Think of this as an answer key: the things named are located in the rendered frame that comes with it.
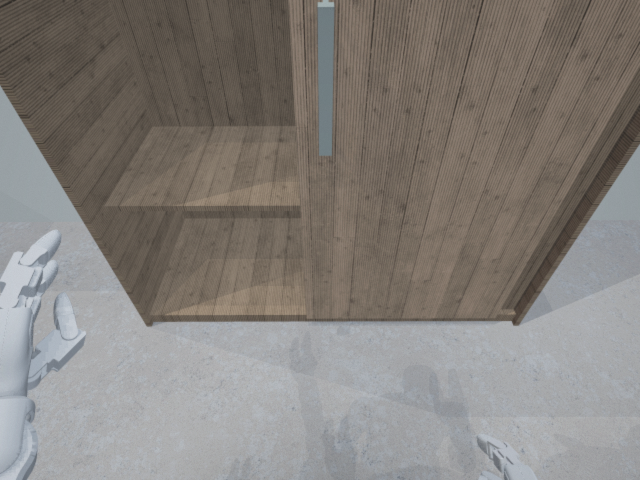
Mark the wardrobe door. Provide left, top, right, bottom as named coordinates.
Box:
left=501, top=67, right=640, bottom=309
left=288, top=0, right=640, bottom=319

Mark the left robot forearm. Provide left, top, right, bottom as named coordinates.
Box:
left=0, top=396, right=38, bottom=480

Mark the left robot hand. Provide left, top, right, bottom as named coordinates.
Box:
left=0, top=230, right=86, bottom=397

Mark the right robot hand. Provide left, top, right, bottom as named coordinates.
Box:
left=477, top=434, right=538, bottom=480

